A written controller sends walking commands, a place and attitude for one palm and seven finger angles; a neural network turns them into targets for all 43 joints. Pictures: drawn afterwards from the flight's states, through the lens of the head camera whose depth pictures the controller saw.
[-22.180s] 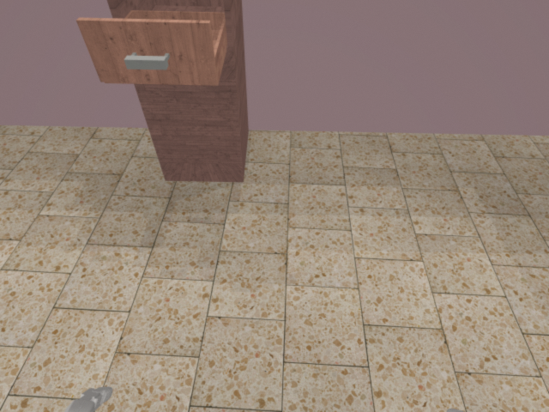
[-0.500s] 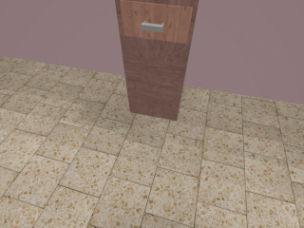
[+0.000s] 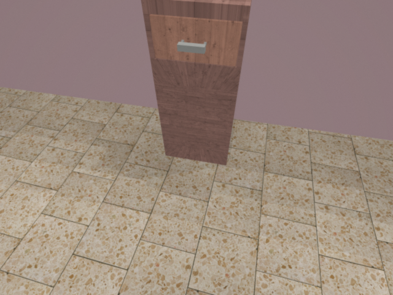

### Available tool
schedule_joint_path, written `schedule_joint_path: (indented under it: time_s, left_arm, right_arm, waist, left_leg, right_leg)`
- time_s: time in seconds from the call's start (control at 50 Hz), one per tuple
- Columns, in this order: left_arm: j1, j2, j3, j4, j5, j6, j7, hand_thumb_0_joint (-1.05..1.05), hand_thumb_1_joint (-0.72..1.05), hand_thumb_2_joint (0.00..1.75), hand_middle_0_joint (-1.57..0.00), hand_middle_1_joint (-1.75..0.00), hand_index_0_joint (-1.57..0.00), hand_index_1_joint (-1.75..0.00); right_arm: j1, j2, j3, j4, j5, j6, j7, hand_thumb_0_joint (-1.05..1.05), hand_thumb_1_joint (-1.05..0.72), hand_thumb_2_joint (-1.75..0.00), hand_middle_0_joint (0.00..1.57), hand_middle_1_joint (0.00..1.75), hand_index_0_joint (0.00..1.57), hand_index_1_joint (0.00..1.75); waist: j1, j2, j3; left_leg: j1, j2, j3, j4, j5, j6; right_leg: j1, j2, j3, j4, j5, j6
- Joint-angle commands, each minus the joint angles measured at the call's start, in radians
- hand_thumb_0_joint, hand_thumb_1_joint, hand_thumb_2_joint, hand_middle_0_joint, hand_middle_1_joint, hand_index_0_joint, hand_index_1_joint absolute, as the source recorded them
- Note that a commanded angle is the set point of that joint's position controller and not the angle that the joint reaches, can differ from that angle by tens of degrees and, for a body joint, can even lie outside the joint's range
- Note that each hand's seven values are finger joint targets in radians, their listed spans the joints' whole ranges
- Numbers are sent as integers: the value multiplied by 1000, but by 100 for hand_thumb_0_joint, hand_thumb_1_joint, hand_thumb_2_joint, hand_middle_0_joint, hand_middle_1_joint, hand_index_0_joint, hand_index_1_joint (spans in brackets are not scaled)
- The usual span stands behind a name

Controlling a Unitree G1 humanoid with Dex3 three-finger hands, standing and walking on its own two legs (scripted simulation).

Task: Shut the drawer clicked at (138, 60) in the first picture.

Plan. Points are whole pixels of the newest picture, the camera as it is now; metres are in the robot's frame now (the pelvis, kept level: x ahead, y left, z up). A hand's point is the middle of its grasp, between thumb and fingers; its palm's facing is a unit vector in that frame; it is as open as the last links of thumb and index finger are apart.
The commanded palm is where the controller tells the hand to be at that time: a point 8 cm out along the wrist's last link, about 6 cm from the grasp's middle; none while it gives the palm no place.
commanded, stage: let the arm hang, fingers relaxed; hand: left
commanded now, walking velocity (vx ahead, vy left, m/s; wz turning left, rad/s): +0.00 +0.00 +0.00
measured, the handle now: (192, 45) +1.01 +0.07 +0.02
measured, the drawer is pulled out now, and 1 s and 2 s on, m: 0.00 0.00 0.00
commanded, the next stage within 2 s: look to check the result in 0.04 s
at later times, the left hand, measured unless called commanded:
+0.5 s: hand out of the picture +0.03 +0.17 -0.17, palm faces +0.03 -0.98 -0.21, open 7.4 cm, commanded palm none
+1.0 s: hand out of the picture +0.05 +0.19 -0.17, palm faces +0.02 -0.97 -0.24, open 7.4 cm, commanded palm none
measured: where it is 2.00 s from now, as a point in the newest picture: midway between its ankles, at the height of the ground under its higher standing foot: outside the picture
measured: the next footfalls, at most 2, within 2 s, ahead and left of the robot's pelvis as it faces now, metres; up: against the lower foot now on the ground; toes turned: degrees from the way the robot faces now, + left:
none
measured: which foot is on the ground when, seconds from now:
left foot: down 0.00-1.00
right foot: down 0.00-1.00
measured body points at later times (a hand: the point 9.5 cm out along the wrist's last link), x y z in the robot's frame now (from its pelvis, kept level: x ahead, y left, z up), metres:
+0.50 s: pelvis +0.01 -0.01 +0.00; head +0.03 -0.01 +0.45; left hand +0.03 +0.22 -0.16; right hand +0.01 -0.23 -0.16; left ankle +0.03 +0.12 -0.74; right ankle +0.03 -0.12 -0.74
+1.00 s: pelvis +0.02 -0.01 +0.00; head +0.04 -0.01 +0.45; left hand +0.05 +0.24 -0.15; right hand +0.03 -0.25 -0.16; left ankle +0.03 +0.12 -0.74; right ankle +0.03 -0.12 -0.74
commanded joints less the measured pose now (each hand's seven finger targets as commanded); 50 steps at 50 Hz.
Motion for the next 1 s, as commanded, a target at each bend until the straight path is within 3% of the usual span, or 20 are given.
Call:
schedule_joint_path:
  time_s: [0.0, 0.4, 0.48, 0.64, 0.72, 0.98]
  left_arm:
    - [60, 114, 16, -18, -3, -18, 3, 0, 90, 90, -20, -30, -20, -30]
    - [40, 133, 21, -2, -3, -21, 3, 0, 90, 90, -20, -30, -20, -30]
    - [29, 136, 22, 0, -3, -22, 2, 0, 90, 90, -20, -30, -20, -30]
    - [10, 159, 24, -4, -3, -23, -1, 0, 90, 90, -20, -30, -20, -30]
    - [1, 166, 25, -6, -2, -24, -2, 0, 90, 90, -20, -30, -20, -30]
    - [-26, 201, 29, -11, -5, -29, -4, 0, 90, 90, -20, -30, -20, -30]
  right_arm:
    - [73, -98, -13, -13, -1, -18, -7, 0, -90, -90, 20, 30, 20, 30]
    - [38, -120, -16, 8, 0, -17, -10, 0, -90, -90, 20, 30, 20, 30]
    - [31, -124, -16, 12, -1, -18, -10, 0, -90, -90, 20, 30, 20, 30]
    - [9, -143, -17, 10, -1, -18, -9, 0, -90, -90, 20, 30, 20, 30]
    - [-3, -157, -20, 7, -2, -18, -8, 0, -90, -90, 20, 30, 20, 30]
    - [-29, -191, -21, 7, -1, -22, -8, 0, -90, -90, 20, 30, 20, 30]
  waist:
    - [1, -7, 5]
    - [0, 0, 24]
    - [-1, -23, 32]
    - [-1, 0, 29]
    - [-3, -29, 29]
    - [-1, -12, -6]
  left_leg:
    - [26, 90, -73, -86, 45, 25]
    - [52, 93, -68, -93, 61, 20]
    - [52, 94, -67, -97, 63, 19]
    - [56, 97, -66, -104, 54, 17]
    - [64, 99, -64, -105, 52, 16]
    - [85, 105, -64, -107, 98, 14]
  right_leg:
    - [-23, -78, 65, -100, -1, -43]
    - [-6, -81, 69, -122, 13, -46]
    - [-1, -83, 71, -130, 19, -45]
    - [6, -84, 75, -138, 16, -46]
    - [1, -84, 79, -143, 11, -46]
    - [41, -91, 81, -140, 90, -48]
